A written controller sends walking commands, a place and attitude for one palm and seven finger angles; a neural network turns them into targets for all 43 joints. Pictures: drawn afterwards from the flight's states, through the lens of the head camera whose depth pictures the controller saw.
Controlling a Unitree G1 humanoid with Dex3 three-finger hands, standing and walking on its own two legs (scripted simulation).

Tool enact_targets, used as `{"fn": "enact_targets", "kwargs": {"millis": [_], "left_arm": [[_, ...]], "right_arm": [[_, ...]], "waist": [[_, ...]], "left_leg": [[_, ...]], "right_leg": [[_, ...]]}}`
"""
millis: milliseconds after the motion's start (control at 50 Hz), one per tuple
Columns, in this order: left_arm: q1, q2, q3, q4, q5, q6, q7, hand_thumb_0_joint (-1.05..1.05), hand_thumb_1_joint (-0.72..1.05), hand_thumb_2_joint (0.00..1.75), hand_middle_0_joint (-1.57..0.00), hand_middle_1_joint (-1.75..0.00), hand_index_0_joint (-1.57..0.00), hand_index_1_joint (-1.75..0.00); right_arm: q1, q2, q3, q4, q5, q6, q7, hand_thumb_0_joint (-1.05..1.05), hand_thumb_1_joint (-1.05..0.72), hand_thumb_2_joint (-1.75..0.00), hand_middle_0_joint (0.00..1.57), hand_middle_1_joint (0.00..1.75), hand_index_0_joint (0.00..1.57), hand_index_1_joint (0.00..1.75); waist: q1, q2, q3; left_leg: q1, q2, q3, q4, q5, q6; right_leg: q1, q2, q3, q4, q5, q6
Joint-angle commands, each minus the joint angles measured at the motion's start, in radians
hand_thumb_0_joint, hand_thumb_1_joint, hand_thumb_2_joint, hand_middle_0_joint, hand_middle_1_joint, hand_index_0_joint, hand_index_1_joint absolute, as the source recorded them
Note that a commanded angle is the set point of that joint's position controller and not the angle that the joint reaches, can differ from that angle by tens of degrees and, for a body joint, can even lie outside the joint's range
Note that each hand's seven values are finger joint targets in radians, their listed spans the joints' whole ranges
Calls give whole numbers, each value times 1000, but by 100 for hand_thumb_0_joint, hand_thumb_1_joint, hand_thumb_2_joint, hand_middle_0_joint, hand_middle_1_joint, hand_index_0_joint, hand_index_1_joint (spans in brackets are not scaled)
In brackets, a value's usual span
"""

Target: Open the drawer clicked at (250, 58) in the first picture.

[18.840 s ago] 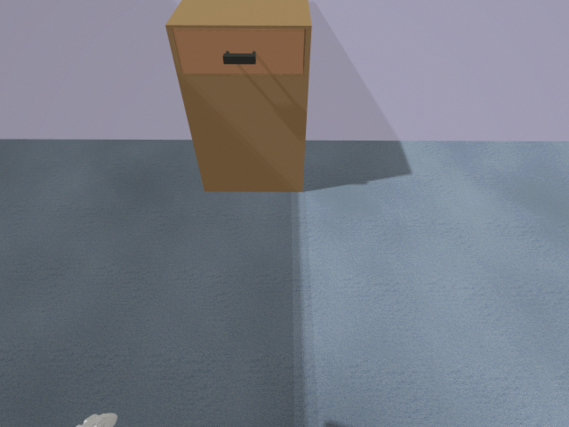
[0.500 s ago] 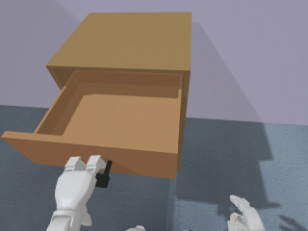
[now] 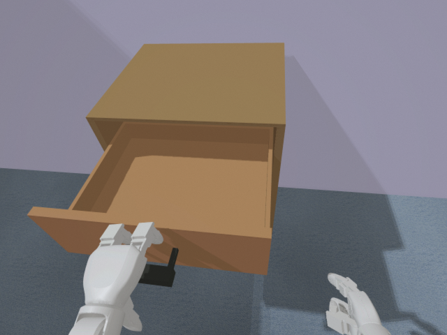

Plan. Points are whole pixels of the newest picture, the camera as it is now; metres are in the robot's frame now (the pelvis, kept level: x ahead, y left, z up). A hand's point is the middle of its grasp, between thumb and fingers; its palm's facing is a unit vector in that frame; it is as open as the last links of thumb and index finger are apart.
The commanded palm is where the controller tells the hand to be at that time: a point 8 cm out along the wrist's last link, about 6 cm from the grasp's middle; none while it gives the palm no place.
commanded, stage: lift the hand off the handle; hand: left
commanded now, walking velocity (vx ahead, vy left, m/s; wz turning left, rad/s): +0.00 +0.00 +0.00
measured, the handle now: (147, 261) +0.26 +0.19 -0.02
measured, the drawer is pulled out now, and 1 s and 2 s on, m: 0.29 0.29 0.29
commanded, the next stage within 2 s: draw the hand back to the body in 0.74 s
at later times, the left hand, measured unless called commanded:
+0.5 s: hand (123, 248) +0.23 +0.18 +0.10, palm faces +0.11 -0.17 -0.98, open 13.8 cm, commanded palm +0.19 +0.18 +0.17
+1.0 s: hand (100, 254) +0.20 +0.20 +0.12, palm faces +0.07 -0.14 -0.99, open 13.8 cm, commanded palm +0.18 +0.19 +0.19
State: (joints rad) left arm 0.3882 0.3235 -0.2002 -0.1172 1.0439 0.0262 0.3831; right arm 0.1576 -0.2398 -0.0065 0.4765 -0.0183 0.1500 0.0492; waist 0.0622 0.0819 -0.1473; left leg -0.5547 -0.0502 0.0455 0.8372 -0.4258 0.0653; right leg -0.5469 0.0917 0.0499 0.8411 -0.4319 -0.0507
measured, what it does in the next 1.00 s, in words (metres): stands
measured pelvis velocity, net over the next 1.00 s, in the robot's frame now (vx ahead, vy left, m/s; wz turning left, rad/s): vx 0.01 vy -0.01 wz -0.01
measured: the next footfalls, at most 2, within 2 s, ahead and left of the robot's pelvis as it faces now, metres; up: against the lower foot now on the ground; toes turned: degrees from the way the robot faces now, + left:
none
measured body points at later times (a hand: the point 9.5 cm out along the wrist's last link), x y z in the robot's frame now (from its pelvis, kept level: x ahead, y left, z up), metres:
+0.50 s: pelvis +0.01 +0.00 +0.02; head +0.01 -0.04 +0.46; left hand +0.21 +0.19 +0.15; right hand +0.22 -0.20 -0.08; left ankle +0.00 +0.08 -0.70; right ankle -0.01 -0.09 -0.70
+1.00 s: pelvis +0.01 -0.01 +0.03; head +0.00 -0.05 +0.47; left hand +0.19 +0.20 +0.18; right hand +0.24 -0.21 -0.05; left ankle +0.00 +0.08 -0.70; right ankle -0.01 -0.09 -0.70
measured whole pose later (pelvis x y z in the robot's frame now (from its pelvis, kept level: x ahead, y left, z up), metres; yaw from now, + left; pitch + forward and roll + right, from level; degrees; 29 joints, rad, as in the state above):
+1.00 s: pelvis +0.01 -0.01 +0.03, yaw +0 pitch +2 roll +0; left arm 0.47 0.47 -0.07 -0.45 0.90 0.06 0.12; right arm 0.13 -0.26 0.03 0.47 0.01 0.17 0.06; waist 0.11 0.11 -0.08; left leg -0.31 -0.03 0.03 0.63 -0.35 0.05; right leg -0.30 0.11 0.06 0.60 -0.34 -0.06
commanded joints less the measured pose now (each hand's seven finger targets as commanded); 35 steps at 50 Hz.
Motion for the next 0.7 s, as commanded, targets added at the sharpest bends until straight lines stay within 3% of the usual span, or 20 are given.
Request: {"fn": "enact_targets", "kwargs": {"millis": [0, 40, 100, 140, 160, 240, 260, 280, 340, 400, 440, 460, 480, 500, 540, 560, 600, 640, 660, 680], "left_arm": [[-106, 119, 94, -272, -5, -5, 17, 0, -50, 30, -30, -120, -30, -120], [-125, 144, 113, -296, -15, 2, -2, 0, -50, 30, -30, -120, -30, -120], [-122, 121, 85, -340, -27, 1, -26, 0, -50, 30, -30, -120, -30, -120], [-140, 155, 119, -358, -28, 6, -42, 0, -50, 30, -30, -120, -30, -120], [-136, 119, 75, -379, -33, 7, -51, 0, -50, 30, -30, -120, -30, -120], [-146, 187, 143, -419, -40, 6, -78, 0, -50, 30, -30, -120, -30, -120], [-127, 143, 98, -448, -43, 4, -84, 0, -50, 30, -30, -120, -30, -120], [-113, 162, 122, -462, -45, 0, -92, 0, -50, 30, -30, -120, -30, -120], [-81, 179, 144, -443, -60, 12, -112, 0, -50, 30, -30, -120, -30, -120], [-62, 148, 104, -450, -69, 35, -133, 0, -50, 30, -30, -120, -30, -120], [-69, 205, 160, -468, -73, 48, -146, 0, -50, 30, -30, -120, -30, -120], [-42, 164, 114, -473, -83, 55, -159, 0, -50, 30, -30, -120, -30, -120], [-82, 200, 145, -485, -82, 57, -167, 0, -50, 30, -30, -120, -30, -120], [-78, 176, 112, -492, -94, 59, -179, 0, -50, 30, -30, -120, -30, -120], [-106, 253, 193, -522, -96, 61, -186, 0, -50, 30, -30, -120, -30, -120], [-77, 220, 158, -512, -105, 64, -196, 0, -50, 30, -30, -120, -30, -120], [-86, 241, 180, -507, -115, 60, -210, 0, -50, 30, -30, -120, -30, -120], [-116, 248, 197, -550, -116, 62, -218, 0, -50, 30, -30, -120, -30, -120], [-55, 179, 129, -522, -127, 65, -232, 0, -50, 30, -30, -120, -30, -120], [-52, 206, 164, -512, -131, 61, -238, 0, -50, 30, -30, -120, -30, -120]], "right_arm": [[-135, -75, -23, -176, 13, -52, 5, 0, -90, -90, 20, 30, 20, 30], [-142, -78, -16, -175, 11, -50, 6, 0, -90, -90, 20, 30, 20, 30], [-142, -70, -15, -174, 16, -53, 6, 0, -90, -90, 20, 30, 20, 30], [-148, -75, -12, -173, 11, -50, 8, 0, -90, -90, 20, 30, 20, 30], [-140, -68, -11, -173, 15, -53, 10, 0, -90, -90, 20, 30, 20, 30], [-153, -72, -8, -172, 14, -52, 10, 0, -90, -90, 20, 30, 20, 30], [-136, -65, -10, -175, 14, -56, 14, 0, -90, -90, 20, 30, 20, 30], [-137, -66, -13, -173, 15, -55, 16, 0, -90, -90, 20, 30, 20, 30], [-158, -69, -5, -170, 22, -53, 23, 0, -90, -90, 20, 30, 20, 30], [-154, -67, -5, -173, 29, -48, 29, 0, -90, -90, 20, 30, 20, 30], [-190, -69, 3, -179, 36, -47, 31, 0, -90, -90, 20, 30, 20, 30], [-163, -65, 2, -178, 36, -47, 32, 0, -90, -90, 20, 30, 20, 30], [-185, -67, 5, -173, 40, -43, 31, 0, -90, -90, 20, 30, 20, 30], [-174, -70, 0, -174, 35, -39, 28, 0, -90, -90, 20, 30, 20, 30], [-206, -75, 11, -181, 39, -43, 25, 0, -90, -90, 20, 30, 20, 30], [-177, -70, 9, -178, 36, -40, 23, 0, -90, -90, 20, 30, 20, 30], [-181, -75, 5, -169, 36, -35, 18, 0, -90, -90, 20, 30, 20, 30], [-212, -76, 12, -179, 41, -40, 24, 0, -90, -90, 20, 30, 20, 30], [-181, -71, 7, -178, 39, -38, 27, 0, -90, -90, 20, 30, 20, 30], [-187, -74, 10, -175, 45, -37, 32, 0, -90, -90, 20, 30, 20, 30]], "waist": [[-2, -63, -117], [1, -63, -133], [-3, -55, -109], [6, -52, -117], [-3, -43, -104], [13, -57, -117], [7, -51, -121], [20, -42, -133], [21, -62, -107], [21, -64, -73], [32, -68, -83], [26, -73, -83], [29, -83, -76], [23, -63, -53], [33, -79, -79], [30, -75, -69], [29, -71, -41], [30, -64, -65], [26, -50, -40], [29, -86, -36]], "left_leg": [[207, 54, -72, -126, 282, -29], [224, 56, -78, -134, 302, -30], [243, 59, -74, -148, 312, -29], [264, 64, -82, -152, 333, -33], [267, 64, -79, -159, 329, -29], [291, 65, -83, -172, 346, -32], [297, 67, -79, -170, 368, -30], [304, 71, -78, -171, 395, -37], [305, 67, -82, -184, 400, -36], [287, 71, -75, -207, 385, -36], [309, 70, -80, -216, 385, -35], [300, 70, -72, -221, 383, -29], [306, 70, -71, -230, 374, -33], [306, 68, -72, -239, 364, -27], [331, 66, -76, -240, 369, -24], [319, 65, -69, -248, 367, -21], [325, 64, -66, -257, 373, -23], [360, 66, -73, -255, 391, -25], [345, 66, -66, -260, 393, -22], [342, 70, -66, -265, 400, -30]], "right_leg": [[11, -37, 43, -160, 226, -30], [29, -37, 43, -167, 239, -29], [40, -42, 44, -181, 252, -27], [41, -36, 57, -189, 255, -31], [47, -44, 45, -193, 249, -27], [76, -41, 69, -213, 274, -32], [81, -47, 61, -208, 283, -29], [86, -44, 66, -207, 296, -33], [114, -44, 72, -226, 333, -31], [132, -51, 56, -237, 315, -23], [154, -51, 77, -251, 327, -25], [169, -57, 54, -254, 320, -18], [168, -58, 75, -266, 318, -18], [172, -57, 59, -275, 311, -16], [200, -62, 91, -292, 337, -18], [212, -64, 66, -294, 334, -12], [216, -61, 77, -313, 344, -14], [214, -66, 96, -317, 354, -17], [212, -62, 66, -317, 344, -13], [207, -62, 79, -319, 348, -12]]}}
